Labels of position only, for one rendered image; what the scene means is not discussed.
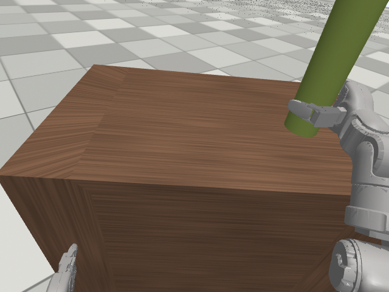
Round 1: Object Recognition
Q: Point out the right robot arm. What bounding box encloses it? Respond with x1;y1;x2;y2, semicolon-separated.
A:
328;109;389;292

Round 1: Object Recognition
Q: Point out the right robot hand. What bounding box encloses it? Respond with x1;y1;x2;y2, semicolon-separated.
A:
287;79;374;134

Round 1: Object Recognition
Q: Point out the left robot hand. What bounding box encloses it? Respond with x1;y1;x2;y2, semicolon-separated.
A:
46;243;78;292

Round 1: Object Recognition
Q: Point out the bottle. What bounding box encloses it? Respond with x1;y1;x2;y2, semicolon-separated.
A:
284;0;389;137

